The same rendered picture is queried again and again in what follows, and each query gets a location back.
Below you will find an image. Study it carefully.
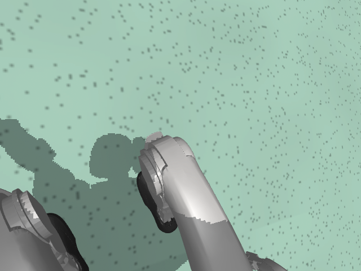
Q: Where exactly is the right robot foot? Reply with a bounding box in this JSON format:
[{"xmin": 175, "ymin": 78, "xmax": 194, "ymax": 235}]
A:
[{"xmin": 137, "ymin": 171, "xmax": 178, "ymax": 233}]

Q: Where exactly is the left robot foot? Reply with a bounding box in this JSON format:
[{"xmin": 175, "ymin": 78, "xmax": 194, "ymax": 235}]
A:
[{"xmin": 47, "ymin": 213, "xmax": 89, "ymax": 271}]

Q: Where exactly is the right robot hand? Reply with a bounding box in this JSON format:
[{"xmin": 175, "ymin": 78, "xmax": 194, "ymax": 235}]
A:
[{"xmin": 246, "ymin": 251, "xmax": 287, "ymax": 271}]

